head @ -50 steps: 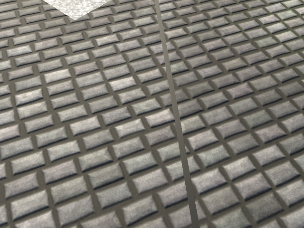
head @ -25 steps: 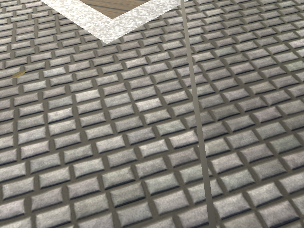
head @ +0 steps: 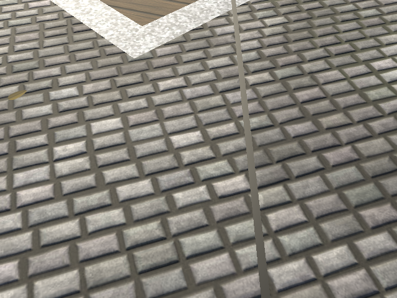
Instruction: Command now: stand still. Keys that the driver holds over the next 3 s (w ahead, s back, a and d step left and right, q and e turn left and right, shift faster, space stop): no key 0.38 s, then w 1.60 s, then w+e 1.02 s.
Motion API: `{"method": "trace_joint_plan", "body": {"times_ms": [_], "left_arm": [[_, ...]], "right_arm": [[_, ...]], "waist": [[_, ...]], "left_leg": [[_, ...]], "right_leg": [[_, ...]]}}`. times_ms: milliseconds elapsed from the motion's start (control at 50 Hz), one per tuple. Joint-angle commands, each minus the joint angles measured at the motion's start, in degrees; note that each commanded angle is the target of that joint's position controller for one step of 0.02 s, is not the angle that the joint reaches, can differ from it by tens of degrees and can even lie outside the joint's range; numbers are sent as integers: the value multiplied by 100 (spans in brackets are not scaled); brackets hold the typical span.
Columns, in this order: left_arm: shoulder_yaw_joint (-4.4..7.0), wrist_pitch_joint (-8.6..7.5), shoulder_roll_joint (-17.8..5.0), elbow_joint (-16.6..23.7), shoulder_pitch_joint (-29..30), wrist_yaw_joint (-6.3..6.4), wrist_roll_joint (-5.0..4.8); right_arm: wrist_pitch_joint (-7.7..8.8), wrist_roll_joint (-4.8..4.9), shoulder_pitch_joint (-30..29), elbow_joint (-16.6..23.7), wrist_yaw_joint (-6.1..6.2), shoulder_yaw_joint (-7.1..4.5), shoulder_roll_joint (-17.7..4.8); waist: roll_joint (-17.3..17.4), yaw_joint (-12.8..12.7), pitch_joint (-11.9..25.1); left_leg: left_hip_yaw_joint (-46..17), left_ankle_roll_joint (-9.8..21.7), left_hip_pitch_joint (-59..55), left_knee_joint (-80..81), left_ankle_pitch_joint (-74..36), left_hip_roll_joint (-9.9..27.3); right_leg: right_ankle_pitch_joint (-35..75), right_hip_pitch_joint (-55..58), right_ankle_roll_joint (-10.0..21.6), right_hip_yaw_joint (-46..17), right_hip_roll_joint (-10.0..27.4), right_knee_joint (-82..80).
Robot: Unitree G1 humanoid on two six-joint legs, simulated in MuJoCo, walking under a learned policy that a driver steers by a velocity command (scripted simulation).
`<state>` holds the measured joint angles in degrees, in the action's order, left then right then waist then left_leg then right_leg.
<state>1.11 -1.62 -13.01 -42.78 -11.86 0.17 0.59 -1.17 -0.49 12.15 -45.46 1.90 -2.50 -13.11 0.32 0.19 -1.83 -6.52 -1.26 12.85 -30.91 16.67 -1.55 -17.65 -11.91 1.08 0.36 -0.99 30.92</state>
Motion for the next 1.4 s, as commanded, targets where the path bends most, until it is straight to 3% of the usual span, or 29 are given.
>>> {"method": "trace_joint_plan", "body": {"times_ms": [20,380,420,460,480,520,580,640,680,700,720,740,760,780,840,960,1040,1100,1160,1200,1220,1240,1260,1280,1300,1320,1340,1380,1400], "left_arm": [[145,-88,-587,291,49,20,-5],[126,-79,-603,-438,-168,63,-32],[157,-40,-690,-579,-300,96,-63],[276,-4,-1087,-662,-572,146,-141],[326,-27,-1234,-685,-665,172,-159],[350,-149,-1227,-711,-747,190,-101],[349,-199,-1131,-617,-489,155,-214],[392,-133,-1256,-662,-406,117,-280],[345,-98,-1106,-702,-434,89,-269],[262,-121,-877,-690,-374,65,-223],[116,-165,-419,-553,-181,6,-115],[99,-292,-286,-233,-147,34,-182],[194,-372,-744,-223,-95,43,-350],[242,-420,-957,-225,-70,7,-405],[302,-422,-926,-381,-91,-41,-176],[195,-340,-514,-72,829,-90,-139],[122,-377,-419,161,1583,-181,-189],[117,-419,-485,318,1867,-283,-212],[229,-448,-775,260,1442,-327,-196],[464,-411,-1205,-214,-215,-247,-213],[560,-370,-1627,-427,-1237,-172,-130],[565,-370,-1772,-582,-1407,-244,-90],[418,-383,-1171,-561,-1161,-239,-133],[354,-404,-984,-480,-618,-212,-138],[323,-435,-921,-402,-164,-215,-107],[294,-464,-812,-379,72,-235,-48],[261,-491,-715,-409,156,-246,16],[239,-520,-625,-518,125,-261,-38],[263,-539,-760,-583,57,-244,-54]], "right_arm": [[55,2,9,232,43,-160,-622],[64,24,138,-656,123,-177,-579],[63,59,237,-808,132,-160,-493],[165,119,-28,-681,112,-164,-519],[273,152,-295,-539,75,-153,-538],[439,220,-486,-454,-16,-189,-619],[607,222,-399,-555,-147,-176,-552],[674,195,-60,-775,-228,-157,-418],[631,210,638,-1087,-217,-230,-515],[611,243,1077,-1203,-181,-286,-639],[623,206,1675,-1260,-120,-377,-1053],[681,114,2031,-1270,-198,-465,-1700],[770,64,1577,-1196,-245,-355,-1372],[827,95,1063,-1018,-273,-240,-1009],[788,61,560,-856,-315,-79,-647],[694,42,1124,-1022,-149,-58,-829],[663,99,1478,-1124,-97,-60,-903],[601,147,1566,-1194,-83,-94,-935],[515,115,1381,-1125,-70,-176,-1116],[419,42,1230,-1030,-75,-156,-1087],[432,-71,1383,-875,-77,-49,-833],[575,29,2260,-940,-177,183,66],[733,211,1679,-941,-207,22,-682],[826,352,1014,-696,-218,-71,-993],[864,320,696,-619,-170,-66,-969],[840,224,576,-598,-133,-110,-925],[775,183,726,-610,-132,-115,-817],[633,161,831,-615,-114,-105,-605],[583,151,763,-553,-108,-91,-546]], "waist": [[-46,11,215],[-48,-9,43],[-249,-52,65],[-856,-226,-294],[-1007,-306,-599],[-869,-342,-804],[-544,-218,-470],[-608,13,-134],[-493,323,28],[-346,553,115],[769,786,261],[1721,712,382],[1012,521,18],[768,331,-366],[524,77,-356],[347,286,-390],[377,486,-565],[384,405,-648],[554,11,-176],[612,-820,918],[-191,-1020,1809],[-1807,-467,2679],[-1112,-691,2076],[-828,-588,1110],[-178,-392,694],[-38,-213,403],[-213,-15,392],[-274,129,277],[-380,171,147]], "left_leg": [[-251,108,-184,367,-1268,279],[-143,-16,-258,575,-1203,261],[175,20,-89,350,-30,4],[622,79,937,-614,992,-167],[611,139,1349,-1130,959,77],[321,264,2238,-2060,1278,494],[497,371,1979,-1320,932,637],[1012,242,330,-114,-168,251],[1226,179,-909,278,-588,-34],[964,269,-1510,460,-384,108],[-731,658,-2047,1267,540,1288],[-3324,1612,-2393,2185,1828,2424],[-3602,1854,-1935,2345,2755,2610],[-2918,1606,-1682,2358,2551,2319],[-1171,1035,-1216,2436,358,1549],[27,1132,-1010,2553,-1830,1192],[251,1124,-1064,2670,-1769,1246],[276,1094,-1629,2443,-2155,1518],[340,945,-2112,1633,-4133,1641],[627,705,-1582,-380,-5335,1264],[784,561,-90,-2282,-3210,867],[320,274,1955,-4126,1440,-281],[-246,404,2570,-4714,1533,14],[-37,494,2885,-4722,1013,308],[86,494,2620,-4438,435,623],[146,457,2364,-4122,125,803],[91,446,1998,-3957,-50,953],[173,392,1853,-3633,-151,1037],[211,322,1951,-3408,-214,1088]], "right_leg": [[938,-116,119,-440,397,-619],[784,-45,204,-500,388,-941],[-869,-6,328,-630,378,-1205],[-2820,90,873,-1830,1173,-1920],[-3110,-35,1216,-2606,1759,-2304],[-2474,315,1516,-3127,2194,-2529],[-1234,668,1163,-2144,1753,-2426],[-555,-42,999,-1151,1212,-2113],[-748,-771,866,-915,1008,-1549],[-669,-1181,681,-717,832,-925],[-608,-1896,252,-61,315,1110],[-1525,-3148,133,-95,-275,2655],[-1373,-3615,256,-614,173,3553],[-715,-3859,382,-664,452,3693],[556,-3304,301,-467,848,3086],[1784,-3107,-131,-33,719,1478],[2355,-2659,-97,145,491,328],[2163,-2687,107,32,454,-73],[1559,-1876,382,183,177,-158],[1549,417,711,327,-28,-138],[1393,2359,1080,-1129,1185,85],[-271,3935,2040,-4132,2399,-909],[-827,3463,1737,-4253,2161,-1447],[-423,2563,1480,-3286,2000,-1571],[370,1631,1367,-2619,1824,-1741],[995,941,1313,-2108,1617,-1887],[1290,558,1284,-1775,1465,-2041],[1384,197,1291,-1344,1268,-2324],[1552,20,1357,-1202,1330,-2425]]}}
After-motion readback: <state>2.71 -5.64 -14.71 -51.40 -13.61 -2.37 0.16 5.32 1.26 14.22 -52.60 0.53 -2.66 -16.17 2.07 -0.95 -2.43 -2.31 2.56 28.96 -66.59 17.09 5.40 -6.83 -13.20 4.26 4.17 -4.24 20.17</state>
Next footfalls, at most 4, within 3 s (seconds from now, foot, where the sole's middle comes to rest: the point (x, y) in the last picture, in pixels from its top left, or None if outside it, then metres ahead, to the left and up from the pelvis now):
0.72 left None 0.12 0.15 -0.77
1.20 right None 0.48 -0.08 -0.77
1.74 left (167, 225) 0.79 0.15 -0.77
2.32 right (226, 165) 1.08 -0.09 -0.77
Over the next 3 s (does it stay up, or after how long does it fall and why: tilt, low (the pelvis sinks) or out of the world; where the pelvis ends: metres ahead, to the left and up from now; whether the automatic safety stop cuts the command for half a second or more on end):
stays up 1.30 -0.04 0.01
